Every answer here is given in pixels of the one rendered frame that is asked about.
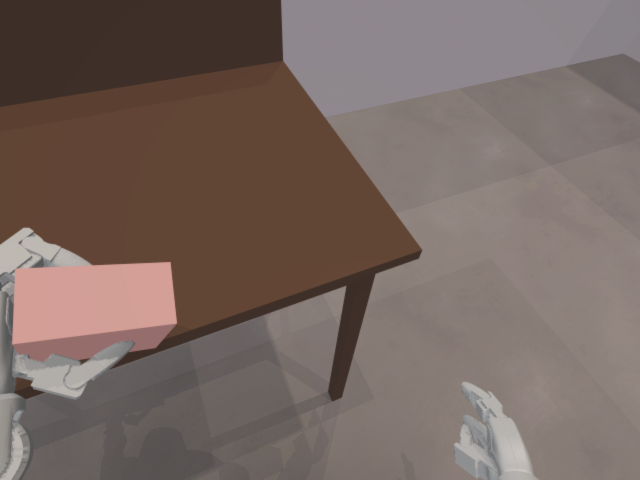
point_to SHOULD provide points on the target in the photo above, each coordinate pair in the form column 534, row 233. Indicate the sponge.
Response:
column 78, row 311

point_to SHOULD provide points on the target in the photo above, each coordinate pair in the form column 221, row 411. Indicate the robot right hand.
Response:
column 500, row 448

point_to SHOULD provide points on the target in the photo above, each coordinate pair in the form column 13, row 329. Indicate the robot left hand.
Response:
column 58, row 374

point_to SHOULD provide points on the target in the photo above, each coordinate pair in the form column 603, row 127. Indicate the robot left forearm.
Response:
column 16, row 443

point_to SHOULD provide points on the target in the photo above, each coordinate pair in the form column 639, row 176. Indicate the table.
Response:
column 147, row 131

